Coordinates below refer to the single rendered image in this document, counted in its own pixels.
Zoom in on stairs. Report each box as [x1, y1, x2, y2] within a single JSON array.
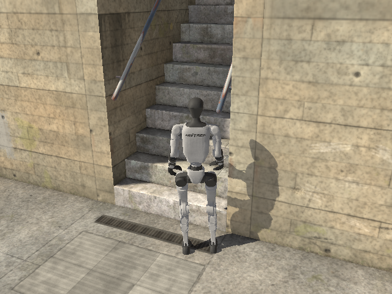
[[114, 0, 235, 232]]

